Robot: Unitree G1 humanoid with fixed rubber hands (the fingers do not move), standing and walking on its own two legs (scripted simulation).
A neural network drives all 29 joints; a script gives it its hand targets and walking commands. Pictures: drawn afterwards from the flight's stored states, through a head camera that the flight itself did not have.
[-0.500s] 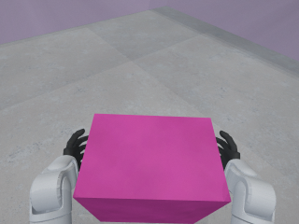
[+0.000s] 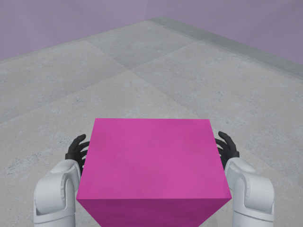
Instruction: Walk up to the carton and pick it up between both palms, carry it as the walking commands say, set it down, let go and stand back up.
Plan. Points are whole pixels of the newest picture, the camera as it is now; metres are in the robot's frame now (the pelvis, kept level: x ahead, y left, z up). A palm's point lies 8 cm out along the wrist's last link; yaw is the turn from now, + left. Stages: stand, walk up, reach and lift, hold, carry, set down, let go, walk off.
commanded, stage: carry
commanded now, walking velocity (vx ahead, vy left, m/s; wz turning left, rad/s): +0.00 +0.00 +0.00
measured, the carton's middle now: (151, 178) +0.25 +0.00 +0.01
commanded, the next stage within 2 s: hold in 0.46 s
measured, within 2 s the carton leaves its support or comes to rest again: neither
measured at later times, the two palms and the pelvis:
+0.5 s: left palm (75, 164) +0.26 +0.18 +0.08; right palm (225, 160) +0.26 -0.18 +0.08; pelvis +0.00 +0.00 +0.00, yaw +0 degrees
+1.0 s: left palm (80, 154) +0.31 +0.19 +0.05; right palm (218, 158) +0.28 -0.18 +0.06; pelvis +0.01 +0.02 +0.02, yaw +2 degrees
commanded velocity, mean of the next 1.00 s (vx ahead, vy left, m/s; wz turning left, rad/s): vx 0.00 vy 0.00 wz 0.00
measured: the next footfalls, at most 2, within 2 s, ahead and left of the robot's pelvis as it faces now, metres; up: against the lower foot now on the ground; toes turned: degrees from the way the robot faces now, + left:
none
